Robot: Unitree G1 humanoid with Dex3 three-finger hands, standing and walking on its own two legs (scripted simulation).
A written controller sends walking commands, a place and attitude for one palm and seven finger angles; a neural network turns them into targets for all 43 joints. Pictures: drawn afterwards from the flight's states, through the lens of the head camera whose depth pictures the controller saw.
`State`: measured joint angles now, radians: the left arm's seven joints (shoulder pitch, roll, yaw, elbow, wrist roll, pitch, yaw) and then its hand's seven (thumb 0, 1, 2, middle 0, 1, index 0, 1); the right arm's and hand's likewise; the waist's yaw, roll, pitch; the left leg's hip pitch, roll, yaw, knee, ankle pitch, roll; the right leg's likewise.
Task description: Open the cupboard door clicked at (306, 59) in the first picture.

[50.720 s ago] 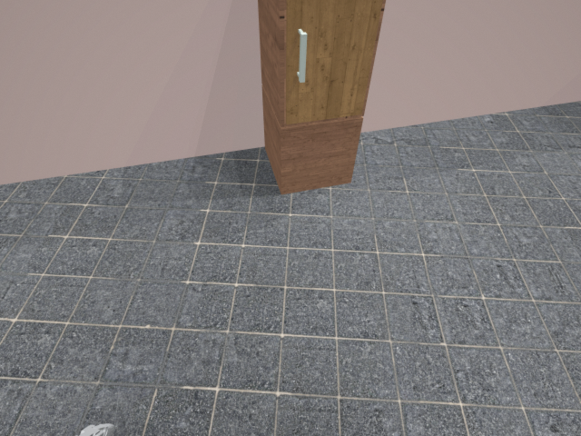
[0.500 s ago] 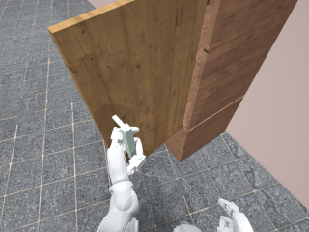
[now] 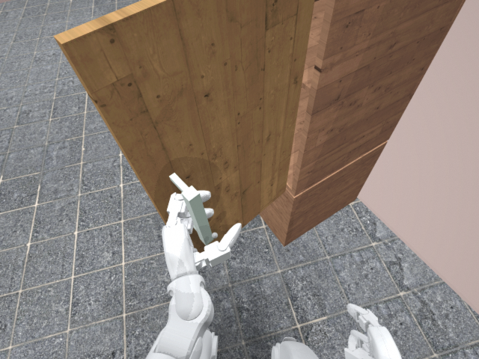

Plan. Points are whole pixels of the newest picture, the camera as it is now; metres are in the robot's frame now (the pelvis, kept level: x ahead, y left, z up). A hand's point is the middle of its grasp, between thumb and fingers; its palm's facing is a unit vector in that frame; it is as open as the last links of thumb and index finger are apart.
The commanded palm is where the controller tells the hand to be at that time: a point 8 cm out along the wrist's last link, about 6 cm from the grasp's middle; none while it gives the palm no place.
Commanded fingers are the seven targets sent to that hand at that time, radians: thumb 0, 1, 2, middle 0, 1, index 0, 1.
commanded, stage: open thumb and fingers to let go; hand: left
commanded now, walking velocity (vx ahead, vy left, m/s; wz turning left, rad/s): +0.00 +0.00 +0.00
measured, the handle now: (192, 211) +0.35 +0.09 +0.03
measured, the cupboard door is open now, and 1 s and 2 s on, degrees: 100 100 100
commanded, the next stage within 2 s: slide the hand sideways off the handle in 0.46 s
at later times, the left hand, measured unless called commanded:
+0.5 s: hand (215, 237) +0.31 +0.05 +0.03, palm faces +0.20 -0.98 -0.02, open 15.2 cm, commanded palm +0.27 +0.10 +0.03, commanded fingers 0.00 -0.50 0.30 -0.15 -0.30 -0.15 -0.30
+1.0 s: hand (201, 268) +0.26 +0.07 +0.03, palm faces -0.18 -0.98 +0.03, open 16.4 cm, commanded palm +0.24 +0.13 +0.03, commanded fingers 0.00 -0.50 0.30 -0.15 -0.30 -0.15 -0.30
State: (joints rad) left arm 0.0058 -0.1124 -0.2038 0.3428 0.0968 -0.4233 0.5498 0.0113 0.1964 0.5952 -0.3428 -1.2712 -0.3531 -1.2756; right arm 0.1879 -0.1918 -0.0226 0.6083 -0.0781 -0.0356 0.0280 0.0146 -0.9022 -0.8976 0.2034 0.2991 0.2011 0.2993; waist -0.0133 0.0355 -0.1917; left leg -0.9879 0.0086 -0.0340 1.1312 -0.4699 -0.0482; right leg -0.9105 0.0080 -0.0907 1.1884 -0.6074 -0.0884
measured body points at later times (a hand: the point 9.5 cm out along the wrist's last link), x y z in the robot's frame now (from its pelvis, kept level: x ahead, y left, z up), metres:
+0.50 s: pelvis -0.01 +0.02 +0.00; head +0.06 +0.01 +0.44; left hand +0.29 +0.10 +0.03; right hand +0.15 -0.20 -0.11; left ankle +0.04 +0.15 -0.64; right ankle -0.02 -0.06 -0.64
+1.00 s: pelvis -0.01 +0.05 -0.01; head +0.06 +0.04 +0.43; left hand +0.26 +0.12 +0.04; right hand +0.14 -0.19 -0.11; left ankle +0.04 +0.15 -0.64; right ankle -0.02 -0.06 -0.64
